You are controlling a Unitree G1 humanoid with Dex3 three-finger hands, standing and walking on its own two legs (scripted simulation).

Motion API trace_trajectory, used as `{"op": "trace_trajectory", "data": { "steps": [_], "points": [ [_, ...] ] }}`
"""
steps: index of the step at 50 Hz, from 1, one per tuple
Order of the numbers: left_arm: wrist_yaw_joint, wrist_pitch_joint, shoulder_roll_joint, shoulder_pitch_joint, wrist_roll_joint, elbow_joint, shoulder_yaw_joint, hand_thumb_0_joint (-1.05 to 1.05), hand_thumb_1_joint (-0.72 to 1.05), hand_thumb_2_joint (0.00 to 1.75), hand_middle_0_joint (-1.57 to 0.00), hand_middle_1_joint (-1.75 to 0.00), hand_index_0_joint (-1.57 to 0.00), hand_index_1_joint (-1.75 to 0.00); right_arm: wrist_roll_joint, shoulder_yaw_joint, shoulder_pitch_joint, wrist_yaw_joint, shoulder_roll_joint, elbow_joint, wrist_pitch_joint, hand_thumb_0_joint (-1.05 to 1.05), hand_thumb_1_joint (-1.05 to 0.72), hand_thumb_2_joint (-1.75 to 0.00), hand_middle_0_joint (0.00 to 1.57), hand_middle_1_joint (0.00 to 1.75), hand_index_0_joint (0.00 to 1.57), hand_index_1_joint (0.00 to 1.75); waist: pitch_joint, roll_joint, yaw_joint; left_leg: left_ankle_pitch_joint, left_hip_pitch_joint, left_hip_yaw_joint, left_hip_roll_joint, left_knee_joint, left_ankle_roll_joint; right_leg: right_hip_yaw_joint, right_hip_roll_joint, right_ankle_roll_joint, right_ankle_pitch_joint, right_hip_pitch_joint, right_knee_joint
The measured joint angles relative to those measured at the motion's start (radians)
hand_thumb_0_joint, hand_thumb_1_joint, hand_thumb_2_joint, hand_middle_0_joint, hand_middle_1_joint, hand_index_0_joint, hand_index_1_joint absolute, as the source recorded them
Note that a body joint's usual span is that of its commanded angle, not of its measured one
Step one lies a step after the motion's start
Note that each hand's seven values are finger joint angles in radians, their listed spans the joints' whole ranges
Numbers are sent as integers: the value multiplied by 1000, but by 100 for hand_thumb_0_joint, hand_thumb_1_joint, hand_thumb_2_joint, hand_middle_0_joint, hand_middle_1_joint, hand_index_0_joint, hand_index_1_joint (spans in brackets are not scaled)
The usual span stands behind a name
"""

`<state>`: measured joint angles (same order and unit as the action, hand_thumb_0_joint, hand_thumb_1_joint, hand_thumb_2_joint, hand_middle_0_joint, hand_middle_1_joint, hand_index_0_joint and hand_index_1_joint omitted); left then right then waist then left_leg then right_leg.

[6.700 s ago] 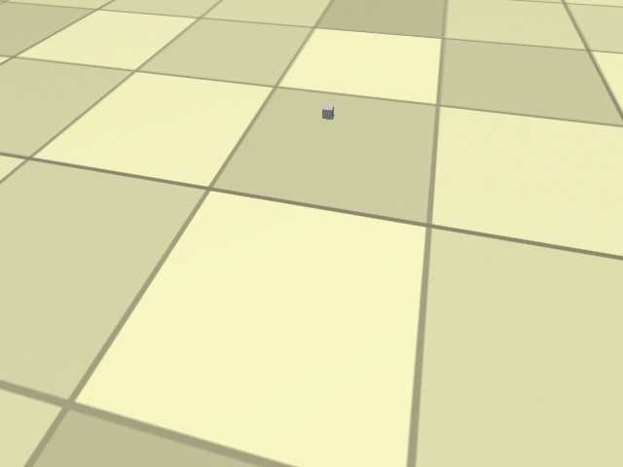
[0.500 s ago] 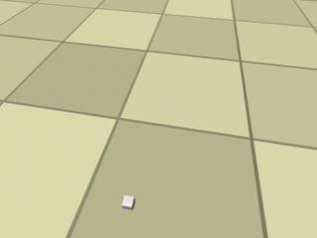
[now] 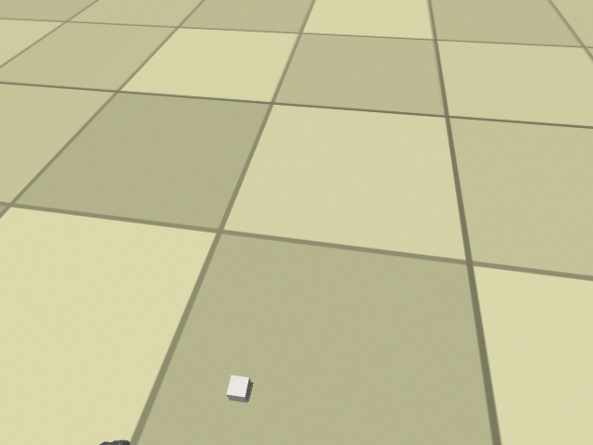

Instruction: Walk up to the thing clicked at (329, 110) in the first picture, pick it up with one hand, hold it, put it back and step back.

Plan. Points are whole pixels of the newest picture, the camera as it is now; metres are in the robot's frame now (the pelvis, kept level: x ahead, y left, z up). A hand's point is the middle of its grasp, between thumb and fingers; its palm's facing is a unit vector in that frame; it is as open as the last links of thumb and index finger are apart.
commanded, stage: walk up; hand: left
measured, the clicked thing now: (239, 388) +0.44 +0.23 -0.75
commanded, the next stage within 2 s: stand in 0.74 s
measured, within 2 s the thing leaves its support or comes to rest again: neither
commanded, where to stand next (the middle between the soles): +0.06 -0.01 m, yaw +2 degrees
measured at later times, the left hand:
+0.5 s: hand out of the picture +0.09 +0.27 -0.15, palm faces +0.01 -0.94 -0.33, open 7.4 cm
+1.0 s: hand out of the picture +0.08 +0.26 -0.15, palm faces -0.01 -0.94 -0.34, open 7.4 cm
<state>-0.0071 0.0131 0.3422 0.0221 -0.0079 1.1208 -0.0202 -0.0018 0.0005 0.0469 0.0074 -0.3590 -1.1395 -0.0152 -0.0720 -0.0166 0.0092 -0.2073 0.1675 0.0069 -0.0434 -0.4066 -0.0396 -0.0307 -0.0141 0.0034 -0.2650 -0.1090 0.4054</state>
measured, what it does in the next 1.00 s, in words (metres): stands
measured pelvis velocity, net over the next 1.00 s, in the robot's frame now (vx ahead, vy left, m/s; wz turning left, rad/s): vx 0.00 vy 0.01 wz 0.00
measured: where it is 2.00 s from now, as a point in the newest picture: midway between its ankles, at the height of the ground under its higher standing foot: outside the picture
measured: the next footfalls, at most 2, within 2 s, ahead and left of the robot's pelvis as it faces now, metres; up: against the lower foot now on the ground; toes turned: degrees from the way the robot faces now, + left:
none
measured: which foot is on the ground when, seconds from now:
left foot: down 0.00-1.00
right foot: down 0.00-1.00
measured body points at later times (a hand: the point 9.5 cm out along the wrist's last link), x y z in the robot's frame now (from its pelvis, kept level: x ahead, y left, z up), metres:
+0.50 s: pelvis +0.00 +0.01 +0.00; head +0.02 +0.01 +0.45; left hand +0.09 +0.31 -0.13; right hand +0.08 -0.28 -0.13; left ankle +0.01 +0.15 -0.74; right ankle -0.03 -0.12 -0.74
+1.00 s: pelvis +0.00 +0.01 +0.01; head +0.02 +0.01 +0.45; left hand +0.08 +0.31 -0.13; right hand +0.10 -0.28 -0.13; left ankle +0.01 +0.15 -0.74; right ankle -0.03 -0.12 -0.74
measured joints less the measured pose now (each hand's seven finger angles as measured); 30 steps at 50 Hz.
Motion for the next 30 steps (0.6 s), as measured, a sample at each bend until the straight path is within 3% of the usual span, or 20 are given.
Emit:
{"op": "trace_trajectory", "data": {
  "steps": [30],
  "points": [
    [-8,-15,0,42,-6,31,-16,1,90,90,-20,-30,-20,-30,9,-1,24,-2,26,-12,-7,1,-91,-90,21,30,21,30,16,15,-9,25,-20,-1,21,53,19,-2,-20,20,37,34,-78]
  ]
}}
